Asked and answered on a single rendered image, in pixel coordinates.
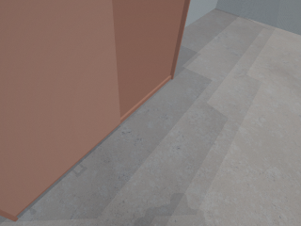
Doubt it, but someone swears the wardrobe door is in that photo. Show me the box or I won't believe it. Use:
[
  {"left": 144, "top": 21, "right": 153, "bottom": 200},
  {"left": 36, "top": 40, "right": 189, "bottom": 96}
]
[
  {"left": 112, "top": 0, "right": 185, "bottom": 117},
  {"left": 0, "top": 0, "right": 121, "bottom": 217}
]

